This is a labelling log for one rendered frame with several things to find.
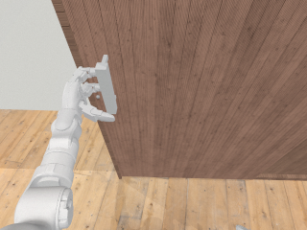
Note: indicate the left robot upper arm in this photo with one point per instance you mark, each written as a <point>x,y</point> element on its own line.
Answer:
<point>44,208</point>

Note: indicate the handle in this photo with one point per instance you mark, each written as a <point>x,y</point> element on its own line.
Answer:
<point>106,86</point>

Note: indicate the wardrobe door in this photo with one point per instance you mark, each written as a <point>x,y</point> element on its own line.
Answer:
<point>294,162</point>
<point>211,89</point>

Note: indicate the robot left hand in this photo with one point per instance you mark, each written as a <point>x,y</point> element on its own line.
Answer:
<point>74,95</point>

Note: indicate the robot left forearm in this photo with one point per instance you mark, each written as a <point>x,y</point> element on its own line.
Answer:
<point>59,159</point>

